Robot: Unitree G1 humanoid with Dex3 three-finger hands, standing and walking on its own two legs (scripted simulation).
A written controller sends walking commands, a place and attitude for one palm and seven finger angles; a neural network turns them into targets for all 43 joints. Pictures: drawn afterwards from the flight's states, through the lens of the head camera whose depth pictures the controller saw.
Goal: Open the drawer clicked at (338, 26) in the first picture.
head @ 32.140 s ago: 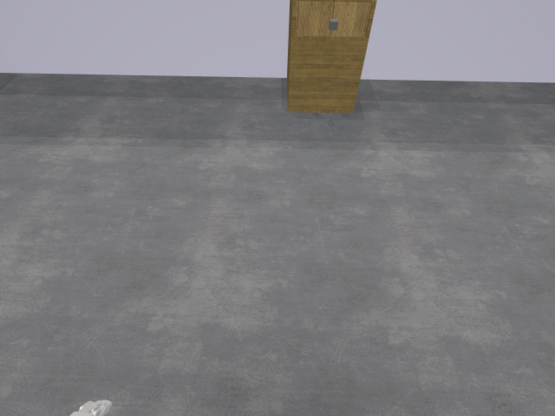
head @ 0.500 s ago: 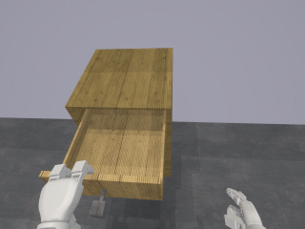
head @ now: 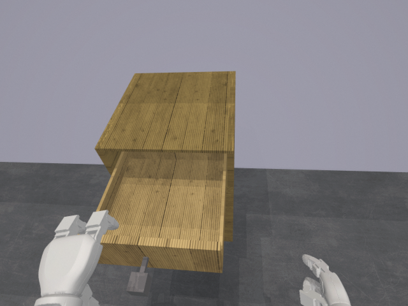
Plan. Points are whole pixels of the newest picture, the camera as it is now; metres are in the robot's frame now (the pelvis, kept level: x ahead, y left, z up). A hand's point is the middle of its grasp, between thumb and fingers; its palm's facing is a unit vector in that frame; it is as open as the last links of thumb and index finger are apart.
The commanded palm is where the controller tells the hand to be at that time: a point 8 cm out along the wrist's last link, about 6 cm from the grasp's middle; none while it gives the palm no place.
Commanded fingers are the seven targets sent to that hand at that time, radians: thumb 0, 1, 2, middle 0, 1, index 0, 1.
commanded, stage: draw the hand back to the body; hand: left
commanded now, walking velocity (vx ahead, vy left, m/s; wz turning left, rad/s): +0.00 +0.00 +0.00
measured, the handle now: (141, 274) +0.22 +0.20 -0.17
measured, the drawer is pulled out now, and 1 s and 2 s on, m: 0.29 0.29 0.29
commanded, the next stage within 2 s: step back with the hand held close in 1.24 s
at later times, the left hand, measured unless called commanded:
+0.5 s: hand (79, 238) +0.19 +0.21 +0.13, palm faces +0.32 -0.86 -0.38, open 13.1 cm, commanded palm +0.14 +0.26 +0.16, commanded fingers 0.00 -0.01 0.51 -0.26 -0.88 -0.26 -0.88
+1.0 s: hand (39, 213) +0.19 +0.24 +0.19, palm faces +0.44 -0.79 -0.43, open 9.0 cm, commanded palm +0.14 +0.28 +0.21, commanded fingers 0.00 0.87 0.88 -0.20 -0.32 -0.20 -0.32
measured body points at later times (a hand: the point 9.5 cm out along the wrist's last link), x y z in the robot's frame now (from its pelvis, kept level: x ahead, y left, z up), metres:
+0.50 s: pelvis +0.02 +0.00 +0.03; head +0.01 -0.03 +0.48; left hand +0.17 +0.25 +0.15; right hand +0.21 -0.20 -0.06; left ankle +0.00 +0.11 -0.71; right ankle -0.01 -0.11 -0.71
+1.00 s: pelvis +0.03 -0.01 +0.04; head +0.02 -0.04 +0.49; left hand +0.17 +0.28 +0.22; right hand +0.24 -0.22 -0.05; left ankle +0.00 +0.11 -0.71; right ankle -0.01 -0.11 -0.71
